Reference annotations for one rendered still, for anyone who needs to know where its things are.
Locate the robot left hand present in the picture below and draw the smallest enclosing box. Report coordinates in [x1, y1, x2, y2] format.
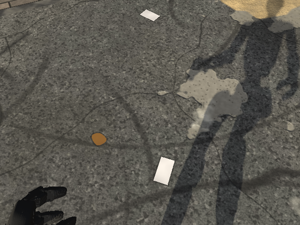
[5, 186, 77, 225]

